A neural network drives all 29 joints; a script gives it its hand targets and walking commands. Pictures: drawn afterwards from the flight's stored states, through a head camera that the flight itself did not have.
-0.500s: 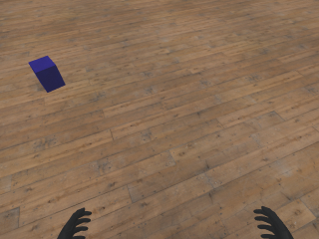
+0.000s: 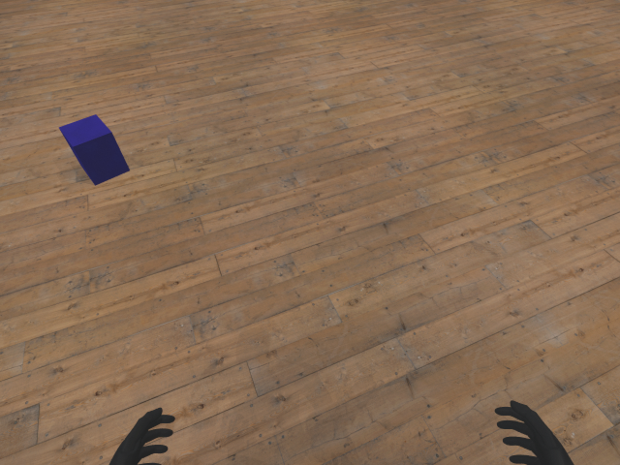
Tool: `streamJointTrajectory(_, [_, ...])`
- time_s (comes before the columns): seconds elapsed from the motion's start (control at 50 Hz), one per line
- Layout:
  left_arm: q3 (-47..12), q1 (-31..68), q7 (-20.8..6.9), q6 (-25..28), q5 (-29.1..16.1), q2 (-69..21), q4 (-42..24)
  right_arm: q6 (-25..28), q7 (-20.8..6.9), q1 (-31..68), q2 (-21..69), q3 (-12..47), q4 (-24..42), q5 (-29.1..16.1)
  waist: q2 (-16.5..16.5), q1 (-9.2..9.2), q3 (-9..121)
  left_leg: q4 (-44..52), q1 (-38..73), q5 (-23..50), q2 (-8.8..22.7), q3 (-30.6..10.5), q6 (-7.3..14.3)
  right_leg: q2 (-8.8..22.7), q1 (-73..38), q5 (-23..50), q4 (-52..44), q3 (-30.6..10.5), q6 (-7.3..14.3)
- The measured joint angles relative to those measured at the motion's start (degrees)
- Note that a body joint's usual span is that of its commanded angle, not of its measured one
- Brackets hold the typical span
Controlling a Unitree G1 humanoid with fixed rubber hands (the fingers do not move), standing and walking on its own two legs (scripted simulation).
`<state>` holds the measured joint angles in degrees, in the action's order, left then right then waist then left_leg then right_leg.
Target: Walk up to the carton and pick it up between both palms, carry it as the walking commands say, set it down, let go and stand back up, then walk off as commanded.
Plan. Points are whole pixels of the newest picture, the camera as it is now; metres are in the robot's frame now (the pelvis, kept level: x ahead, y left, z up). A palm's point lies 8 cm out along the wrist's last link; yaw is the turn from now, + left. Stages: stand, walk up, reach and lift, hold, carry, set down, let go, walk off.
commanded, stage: stand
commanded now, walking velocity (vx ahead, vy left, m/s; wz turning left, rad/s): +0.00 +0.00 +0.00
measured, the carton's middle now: (95, 149) +1.63 +1.15 -0.63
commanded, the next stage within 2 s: walk up in 1.06 s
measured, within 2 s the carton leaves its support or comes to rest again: neither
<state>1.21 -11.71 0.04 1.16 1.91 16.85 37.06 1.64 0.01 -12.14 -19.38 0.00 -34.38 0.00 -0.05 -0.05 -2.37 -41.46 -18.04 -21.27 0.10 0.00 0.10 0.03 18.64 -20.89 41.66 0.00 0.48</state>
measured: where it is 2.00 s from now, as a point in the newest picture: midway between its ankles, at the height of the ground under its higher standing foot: outside the picture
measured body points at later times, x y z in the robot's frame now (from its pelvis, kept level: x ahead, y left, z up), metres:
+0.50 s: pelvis -0.01 +0.00 +0.00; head -0.02 +0.00 +0.45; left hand +0.14 +0.27 -0.09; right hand +0.15 -0.28 -0.07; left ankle +0.01 +0.12 -0.72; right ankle +0.02 -0.12 -0.72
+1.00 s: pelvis -0.01 +0.00 +0.00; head -0.02 +0.00 +0.45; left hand +0.13 +0.27 -0.09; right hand +0.14 -0.28 -0.08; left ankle +0.01 +0.12 -0.72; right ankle +0.02 -0.12 -0.72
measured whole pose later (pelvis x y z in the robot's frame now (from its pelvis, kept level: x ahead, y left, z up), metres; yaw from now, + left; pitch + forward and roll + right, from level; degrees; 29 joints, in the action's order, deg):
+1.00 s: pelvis -0.01 +0.00 +0.00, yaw +0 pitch -3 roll +0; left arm 1.2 -11.7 0.0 1.2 1.9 17.3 39.2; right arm 1.7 0.0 -12.1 -19.6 0.0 -35.8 0.0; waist -0.1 0.0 -2.4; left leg -41.5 -18.0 -20.1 0.1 0.0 0.1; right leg 0.0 18.6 -19.7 41.6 0.0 0.5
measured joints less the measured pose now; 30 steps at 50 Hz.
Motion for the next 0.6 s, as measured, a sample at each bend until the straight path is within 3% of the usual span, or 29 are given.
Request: streamJointTrajectory(0.6, [0.0,0.0,-0.1,0.0,0.0,0.2,1.7,0.1,0.0,0.0,-0.2,0.0,-0.7,0.0,0.0,0.0,0.0,0.0,0.0,1.1,0.0,0.0,0.0,0.0,0.0,1.1,0.0,0.0,0.0])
